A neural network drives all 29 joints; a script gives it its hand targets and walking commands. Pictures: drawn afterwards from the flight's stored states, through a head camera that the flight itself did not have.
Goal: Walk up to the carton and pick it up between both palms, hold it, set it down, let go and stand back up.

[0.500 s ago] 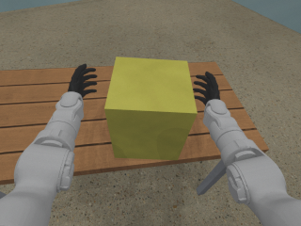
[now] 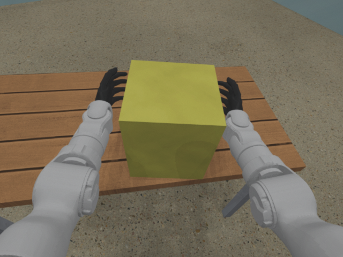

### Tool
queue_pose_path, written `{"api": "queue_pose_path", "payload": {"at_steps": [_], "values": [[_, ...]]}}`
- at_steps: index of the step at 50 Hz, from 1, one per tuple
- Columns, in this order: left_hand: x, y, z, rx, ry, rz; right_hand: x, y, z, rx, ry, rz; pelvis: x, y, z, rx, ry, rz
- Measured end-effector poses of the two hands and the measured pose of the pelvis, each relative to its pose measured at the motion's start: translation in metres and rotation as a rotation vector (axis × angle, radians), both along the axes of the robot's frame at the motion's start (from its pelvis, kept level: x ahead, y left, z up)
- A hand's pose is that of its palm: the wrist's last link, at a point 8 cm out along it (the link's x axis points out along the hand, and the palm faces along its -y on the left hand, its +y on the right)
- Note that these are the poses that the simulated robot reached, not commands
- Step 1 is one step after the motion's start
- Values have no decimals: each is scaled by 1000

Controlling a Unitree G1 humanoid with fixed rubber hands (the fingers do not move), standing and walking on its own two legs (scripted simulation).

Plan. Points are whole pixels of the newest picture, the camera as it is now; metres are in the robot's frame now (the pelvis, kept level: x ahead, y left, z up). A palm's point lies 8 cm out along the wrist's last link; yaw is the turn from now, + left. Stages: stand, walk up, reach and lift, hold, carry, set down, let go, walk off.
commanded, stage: reach and lift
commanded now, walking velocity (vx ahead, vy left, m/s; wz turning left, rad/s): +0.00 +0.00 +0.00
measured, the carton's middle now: (169, 124) +0.45 -0.01 +0.04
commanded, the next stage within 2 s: none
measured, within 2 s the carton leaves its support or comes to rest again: leaves its support in 1.92 s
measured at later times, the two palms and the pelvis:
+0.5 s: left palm (106, 101) +0.46 +0.14 +0.11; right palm (233, 116) +0.41 -0.16 +0.11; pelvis +0.01 +0.01 +0.01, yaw -1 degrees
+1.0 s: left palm (102, 105) +0.44 +0.15 +0.12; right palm (230, 120) +0.40 -0.15 +0.10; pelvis +0.02 +0.00 +0.01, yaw +0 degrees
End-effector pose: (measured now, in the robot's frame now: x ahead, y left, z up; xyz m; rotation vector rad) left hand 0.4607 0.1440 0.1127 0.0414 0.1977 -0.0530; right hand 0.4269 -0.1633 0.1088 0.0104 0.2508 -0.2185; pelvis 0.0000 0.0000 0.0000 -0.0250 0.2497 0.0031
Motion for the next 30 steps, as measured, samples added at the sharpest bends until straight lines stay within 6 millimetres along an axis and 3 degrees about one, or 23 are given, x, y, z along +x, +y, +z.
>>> {"api": "queue_pose_path", "payload": {"at_steps": [19,30], "values": [[0,0,-1,-30,0,33,-5,6,2,-21,-30,-19,3,4,7,10,-75,-16],[-12,-2,3,2,-9,10,-27,7,-4,-28,-81,-47,16,10,14,16,-199,-18]]}}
